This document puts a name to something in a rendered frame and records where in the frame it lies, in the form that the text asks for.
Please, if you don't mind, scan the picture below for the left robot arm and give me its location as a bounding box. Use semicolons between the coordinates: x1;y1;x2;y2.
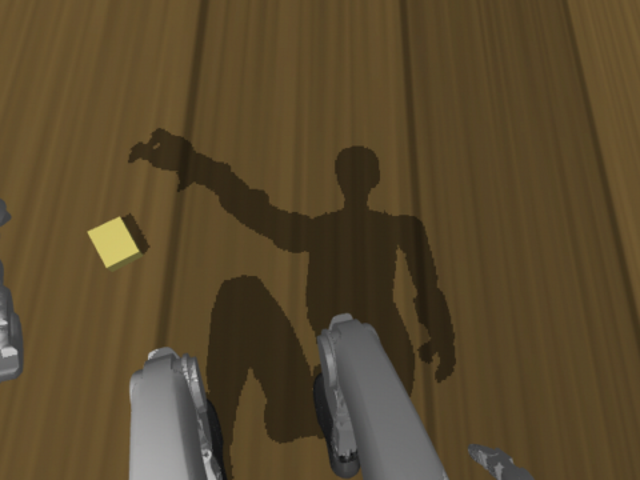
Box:
0;198;24;383

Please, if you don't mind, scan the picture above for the right robot foot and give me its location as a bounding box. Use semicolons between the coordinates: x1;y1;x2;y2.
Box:
313;372;360;479

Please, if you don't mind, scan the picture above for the left robot foot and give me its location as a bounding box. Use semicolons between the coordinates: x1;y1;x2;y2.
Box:
206;398;227;480

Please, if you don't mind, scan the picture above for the right robot hand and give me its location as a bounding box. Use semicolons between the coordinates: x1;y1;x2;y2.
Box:
468;444;535;480

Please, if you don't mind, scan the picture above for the small box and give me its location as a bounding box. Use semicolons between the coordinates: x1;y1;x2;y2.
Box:
87;216;143;272

